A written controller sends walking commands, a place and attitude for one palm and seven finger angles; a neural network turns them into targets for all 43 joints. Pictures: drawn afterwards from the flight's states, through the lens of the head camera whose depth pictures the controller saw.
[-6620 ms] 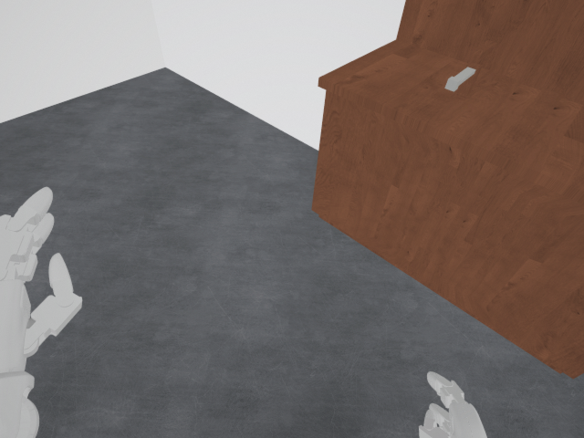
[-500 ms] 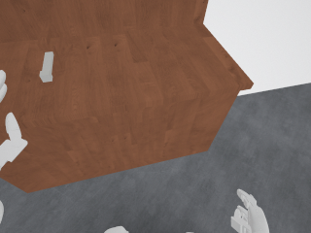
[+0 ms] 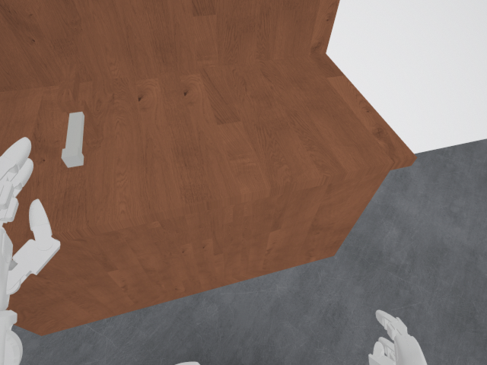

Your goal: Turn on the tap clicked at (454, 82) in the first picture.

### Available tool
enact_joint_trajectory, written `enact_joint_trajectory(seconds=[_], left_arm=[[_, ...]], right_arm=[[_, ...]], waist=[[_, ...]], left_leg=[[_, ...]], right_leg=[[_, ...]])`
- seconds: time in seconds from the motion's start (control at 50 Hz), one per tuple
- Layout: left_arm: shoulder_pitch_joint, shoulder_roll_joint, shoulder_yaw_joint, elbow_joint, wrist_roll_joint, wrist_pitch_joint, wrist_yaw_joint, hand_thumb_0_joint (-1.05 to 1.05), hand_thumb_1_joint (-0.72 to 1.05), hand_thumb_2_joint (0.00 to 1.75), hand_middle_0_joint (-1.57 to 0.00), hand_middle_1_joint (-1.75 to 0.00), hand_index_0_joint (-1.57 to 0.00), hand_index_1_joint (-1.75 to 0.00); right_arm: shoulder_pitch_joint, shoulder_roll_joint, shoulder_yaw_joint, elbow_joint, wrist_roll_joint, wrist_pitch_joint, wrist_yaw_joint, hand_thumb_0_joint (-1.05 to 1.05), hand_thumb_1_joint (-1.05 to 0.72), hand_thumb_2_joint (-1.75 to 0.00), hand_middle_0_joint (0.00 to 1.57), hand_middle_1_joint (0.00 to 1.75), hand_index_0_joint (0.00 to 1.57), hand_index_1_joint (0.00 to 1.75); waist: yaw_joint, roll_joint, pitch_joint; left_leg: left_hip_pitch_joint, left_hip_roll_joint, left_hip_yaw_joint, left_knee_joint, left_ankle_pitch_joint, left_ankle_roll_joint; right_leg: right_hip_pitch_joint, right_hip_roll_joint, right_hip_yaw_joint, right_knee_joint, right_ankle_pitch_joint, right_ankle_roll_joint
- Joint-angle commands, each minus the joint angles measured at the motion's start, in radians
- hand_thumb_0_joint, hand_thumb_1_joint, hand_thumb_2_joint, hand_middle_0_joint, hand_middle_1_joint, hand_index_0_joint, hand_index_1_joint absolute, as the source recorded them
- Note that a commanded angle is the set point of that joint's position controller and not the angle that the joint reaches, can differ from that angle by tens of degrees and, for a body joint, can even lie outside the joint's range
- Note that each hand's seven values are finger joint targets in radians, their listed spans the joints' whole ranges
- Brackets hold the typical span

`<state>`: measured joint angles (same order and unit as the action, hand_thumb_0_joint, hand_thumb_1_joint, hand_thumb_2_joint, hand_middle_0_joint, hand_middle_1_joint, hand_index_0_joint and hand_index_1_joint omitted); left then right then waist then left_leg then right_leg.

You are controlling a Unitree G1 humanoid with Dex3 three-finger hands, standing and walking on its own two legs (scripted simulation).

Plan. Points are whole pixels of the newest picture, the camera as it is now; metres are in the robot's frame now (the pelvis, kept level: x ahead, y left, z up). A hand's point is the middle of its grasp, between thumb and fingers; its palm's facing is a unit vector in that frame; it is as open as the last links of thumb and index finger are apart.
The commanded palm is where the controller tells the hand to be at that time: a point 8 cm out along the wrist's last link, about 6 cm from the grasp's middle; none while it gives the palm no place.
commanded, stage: come to a stop and stand still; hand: left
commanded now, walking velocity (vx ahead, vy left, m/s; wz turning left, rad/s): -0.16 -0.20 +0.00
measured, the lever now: (73, 157) +0.45 +0.36 +0.05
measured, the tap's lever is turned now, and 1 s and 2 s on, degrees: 0 0 0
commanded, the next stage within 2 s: look again from close up in 1.10 s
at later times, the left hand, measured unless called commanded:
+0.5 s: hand (63, 257) +0.20 +0.21 +0.17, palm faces +0.35 -0.84 -0.42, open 7.4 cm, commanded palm +0.15 +0.25 +0.18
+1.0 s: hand (54, 300) +0.16 +0.20 +0.17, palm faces +0.37 -0.85 -0.38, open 7.4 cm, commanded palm +0.11 +0.25 +0.18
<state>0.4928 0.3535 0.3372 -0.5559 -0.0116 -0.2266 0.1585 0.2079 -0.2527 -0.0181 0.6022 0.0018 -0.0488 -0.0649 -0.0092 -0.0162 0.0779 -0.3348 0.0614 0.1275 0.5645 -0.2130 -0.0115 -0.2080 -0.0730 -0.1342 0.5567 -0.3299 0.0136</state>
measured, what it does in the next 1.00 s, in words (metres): steps on the spot: right foot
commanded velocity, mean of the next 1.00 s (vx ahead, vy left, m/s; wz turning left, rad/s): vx -0.02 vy -0.04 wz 0.00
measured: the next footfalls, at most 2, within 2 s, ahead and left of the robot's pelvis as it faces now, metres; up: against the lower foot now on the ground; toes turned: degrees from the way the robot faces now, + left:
right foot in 0.40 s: +0.04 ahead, -0.11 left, +0.00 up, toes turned -6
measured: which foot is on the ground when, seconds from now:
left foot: down 0.00-1.00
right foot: down 0.00-0.02, up 0.04-0.38, down 0.40-1.00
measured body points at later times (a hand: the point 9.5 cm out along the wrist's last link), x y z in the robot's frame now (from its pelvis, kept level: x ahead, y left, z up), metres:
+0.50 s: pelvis -0.02 -0.02 +0.00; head +0.00 -0.03 +0.45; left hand +0.18 +0.25 +0.20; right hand +0.14 -0.23 -0.09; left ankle +0.05 +0.11 -0.72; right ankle +0.00 -0.11 -0.73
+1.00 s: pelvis -0.06 -0.02 +0.00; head -0.07 -0.03 +0.45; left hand +0.13 +0.25 +0.19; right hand +0.09 -0.25 -0.09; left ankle -0.01 +0.09 -0.73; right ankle +0.00 -0.11 -0.73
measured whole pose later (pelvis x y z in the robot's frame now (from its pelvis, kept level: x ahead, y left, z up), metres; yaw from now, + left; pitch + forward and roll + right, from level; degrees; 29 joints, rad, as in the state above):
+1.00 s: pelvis -0.06 -0.02 +0.00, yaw -3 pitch -2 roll +0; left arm 0.47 0.33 0.30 -0.45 -0.02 -0.18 0.15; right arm 0.23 -0.19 0.03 0.63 0.00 -0.08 -0.06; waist 0.01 0.02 0.01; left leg -0.28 0.03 0.06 0.53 -0.25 0.00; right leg -0.27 0.03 -0.11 0.45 -0.15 -0.06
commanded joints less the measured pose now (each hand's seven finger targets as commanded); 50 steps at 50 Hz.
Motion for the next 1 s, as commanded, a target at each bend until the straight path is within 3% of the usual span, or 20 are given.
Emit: enact_joint_trajectory(seconds=[0.0,0.02,0.04,0.08,0.14,0.26,0.34,0.4,0.42,0.44,0.48,0.54,0.62,0.66,0.7,0.72,0.8,0.84,0.92,0.98], left_arm=[[-0.093,0.205,0.155,-0.249,-0.023,-0.072,0.024,0.00,0.90,0.90,-0.20,-0.30,-0.20,-0.30],[-0.104,0.217,0.166,-0.225,-0.026,-0.078,0.014,0.00,0.90,0.90,-0.20,-0.30,-0.20,-0.30],[-0.106,0.236,0.185,-0.222,-0.025,-0.082,0.014,0.00,0.90,0.90,-0.20,-0.30,-0.20,-0.30],[-0.070,0.204,0.160,-0.254,-0.024,-0.079,0.006,0.00,0.90,0.90,-0.20,-0.30,-0.20,-0.30],[0.013,0.146,0.114,-0.242,-0.037,-0.037,-0.011,0.00,0.90,0.90,-0.20,-0.30,-0.20,-0.30],[-0.036,0.191,0.141,-0.220,-0.047,0.000,-0.008,0.00,0.90,0.90,-0.20,-0.30,-0.20,-0.30],[-0.063,0.177,0.130,-0.202,-0.040,0.010,-0.001,0.00,0.90,0.90,-0.20,-0.30,-0.20,-0.30],[-0.103,0.194,0.139,-0.176,-0.034,0.008,0.005,0.00,0.90,0.90,-0.20,-0.30,-0.20,-0.30],[-0.069,0.171,0.119,-0.128,-0.044,0.024,-0.001,0.00,0.90,0.90,-0.20,-0.30,-0.20,-0.30],[-0.053,0.172,0.116,-0.125,-0.049,0.035,0.000,0.00,0.90,0.90,-0.20,-0.30,-0.20,-0.30],[-0.067,0.176,0.118,-0.154,-0.045,0.035,0.014,0.00,0.90,0.90,-0.20,-0.30,-0.20,-0.30],[-0.082,0.181,0.126,-0.140,-0.036,0.018,0.020,0.00,0.90,0.90,-0.20,-0.30,-0.20,-0.30],[-0.058,0.180,0.128,-0.131,-0.034,0.008,0.020,0.00,0.90,0.90,-0.20,-0.30,-0.20,-0.30],[-0.064,0.180,0.116,-0.163,-0.034,-0.002,0.018,0.00,0.90,0.90,-0.20,-0.30,-0.20,-0.30],[-0.067,0.171,0.108,-0.158,-0.027,-0.017,0.016,0.00,0.90,0.90,-0.20,-0.30,-0.20,-0.30],[-0.084,0.168,0.102,-0.139,-0.019,-0.021,0.015,0.00,0.90,0.90,-0.20,-0.30,-0.20,-0.30],[-0.110,0.151,0.085,-0.114,-0.008,-0.033,0.011,0.00,0.90,0.90,-0.20,-0.30,-0.20,-0.30],[-0.103,0.144,0.079,-0.094,-0.008,-0.026,0.010,0.00,0.90,0.90,-0.20,-0.30,-0.20,-0.30],[-0.129,0.158,0.079,-0.093,-0.013,-0.011,0.014,0.00,0.90,0.90,-0.20,-0.30,-0.20,-0.30],[-0.129,0.163,0.081,-0.087,-0.019,0.002,0.020,0.00,0.90,0.90,-0.20,-0.30,-0.20,-0.30]], right_arm=[[-0.062,-0.079,-0.045,-0.179,0.005,-0.046,-0.012,0.00,-0.90,-0.90,0.20,0.30,0.20,0.30],[-0.066,-0.062,-0.034,-0.163,-0.012,-0.054,-0.008,0.00,-0.90,-0.90,0.20,0.30,0.20,0.30],[-0.066,-0.061,-0.033,-0.153,-0.020,-0.062,-0.001,0.00,-0.90,-0.90,0.20,0.30,0.20,0.30],[-0.053,-0.065,-0.040,-0.147,-0.012,-0.073,0.018,0.00,-0.90,-0.90,0.20,0.30,0.20,0.30],[-0.043,-0.069,-0.040,-0.160,-0.006,-0.078,0.044,0.00,-0.90,-0.90,0.20,0.30,0.20,0.30],[-0.054,-0.060,-0.019,-0.168,-0.010,-0.092,0.025,0.00,-0.90,-0.90,0.20,0.30,0.20,0.30],[-0.071,-0.056,-0.010,-0.165,0.002,-0.091,0.019,0.00,-0.90,-0.90,0.20,0.30,0.20,0.30],[-0.081,-0.031,0.003,-0.163,0.002,-0.087,0.016,0.00,-0.90,-0.90,0.20,0.30,0.20,0.30],[-0.068,-0.023,-0.002,-0.160,0.006,-0.084,0.014,0.00,-0.90,-0.90,0.20,0.30,0.20,0.30],[-0.071,-0.030,-0.007,-0.155,0.007,-0.078,0.014,0.00,-0.90,-0.90,0.20,0.30,0.20,0.30],[-0.091,-0.018,0.012,-0.141,0.006,-0.067,0.011,0.00,-0.90,-0.90,0.20,0.30,0.20,0.30],[-0.109,-0.025,0.014,-0.129,0.005,-0.060,-0.004,0.00,-0.90,-0.90,0.20,0.30,0.20,0.30],[-0.085,-0.046,0.001,-0.128,0.003,-0.055,-0.014,0.00,-0.90,-0.90,0.20,0.30,0.20,0.30],[-0.087,-0.071,-0.015,-0.142,0.006,-0.054,-0.019,0.00,-0.90,-0.90,0.20,0.30,0.20,0.30],[-0.101,-0.069,0.005,-0.145,-0.004,-0.055,-0.021,0.00,-0.90,-0.90,0.20,0.30,0.20,0.30],[-0.107,-0.068,0.007,-0.141,-0.007,-0.056,-0.021,0.00,-0.90,-0.90,0.20,0.30,0.20,0.30],[-0.081,-0.069,-0.004,-0.139,-0.003,-0.083,-0.019,0.00,-0.90,-0.90,0.20,0.30,0.20,0.30],[-0.073,-0.069,-0.005,-0.139,-0.002,-0.085,-0.011,0.00,-0.90,-0.90,0.20,0.30,0.20,0.30],[-0.064,-0.058,-0.002,-0.127,-0.009,-0.082,-0.008,0.00,-0.90,-0.90,0.20,0.30,0.20,0.30],[-0.073,-0.050,0.007,-0.124,-0.012,-0.074,-0.009,0.00,-0.90,-0.90,0.20,0.30,0.20,0.30]], waist=[[0.017,0.278,-0.233],[0.000,0.352,-0.216],[0.004,0.312,-0.216],[0.008,0.222,-0.242],[0.003,0.250,-0.229],[-0.001,0.233,-0.192],[0.009,0.210,-0.199],[-0.001,0.013,-0.187],[0.008,-0.132,-0.184],[0.013,-0.176,-0.157],[0.010,-0.131,-0.166],[0.016,-0.105,-0.165],[0.012,-0.048,-0.156],[0.018,0.059,-0.159],[0.022,0.217,-0.107],[0.025,0.228,-0.086],[0.022,0.146,-0.126],[0.023,0.105,-0.114],[0.011,-0.024,-0.118],[0.006,-0.028,-0.123]], left_leg=[[0.321,0.276,-0.329,-0.194,0.554,0.126],[0.300,0.329,-0.438,-0.266,0.579,0.144],[0.286,0.340,-0.431,-0.255,0.581,0.152],[0.365,0.300,-0.290,-0.180,0.705,0.145],[0.291,0.260,-0.169,-0.194,0.631,0.105],[0.221,0.278,-0.163,-0.250,0.384,0.105],[0.116,0.229,-0.111,-0.194,0.156,0.069],[0.019,0.090,-0.040,-0.060,-0.114,-0.002],[0.040,0.018,-0.023,0.043,-0.165,-0.020],[0.023,-0.008,-0.056,0.132,-0.185,-0.018],[-0.038,-0.017,-0.106,0.207,-0.192,-0.014],[-0.053,-0.025,-0.104,0.193,-0.175,-0.011],[0.072,-0.022,-0.096,-0.067,-0.046,0.001],[0.143,0.056,-0.151,-0.160,0.105,0.022],[0.014,0.141,-0.265,-0.274,0.017,0.057],[-0.091,0.165,-0.283,-0.309,-0.073,0.070],[-0.089,0.102,-0.205,-0.255,-0.167,0.048],[-0.102,0.071,-0.178,-0.232,-0.262,0.038],[0.018,0.004,-0.131,-0.081,-0.181,0.019],[0.055,0.001,-0.142,-0.073,-0.133,0.021]], right_leg=[[-0.175,0.030,0.049,0.251,-0.189,0.006],[-0.236,0.055,0.087,0.419,-0.290,0.008],[-0.239,0.033,0.130,0.461,-0.247,0.002],[-0.263,0.036,0.111,0.394,-0.167,0.010],[-0.187,0.064,0.060,0.284,-0.081,0.018],[-0.105,0.077,0.040,0.095,-0.075,0.025],[0.072,0.064,0.033,-0.126,0.069,0.024],[0.076,-0.056,0.192,-0.209,0.240,-0.026],[-0.021,-0.125,0.303,-0.264,0.149,-0.061],[-0.064,-0.180,0.372,-0.304,0.111,-0.101],[-0.014,-0.211,0.359,-0.276,0.196,-0.142],[0.037,-0.179,0.267,-0.248,0.261,-0.135],[0.031,-0.134,0.242,-0.225,0.205,-0.092],[0.008,-0.063,0.215,-0.190,0.116,-0.047],[0.019,0.016,0.146,-0.126,0.015,-0.010],[0.079,0.026,0.133,-0.075,0.020,-0.005],[0.113,0.016,0.154,-0.123,0.080,-0.009],[0.083,0.000,0.194,-0.177,-0.017,-0.015],[-0.060,-0.083,0.299,-0.321,-0.181,-0.050],[-0.080,-0.090,0.286,-0.331,-0.168,-0.056]])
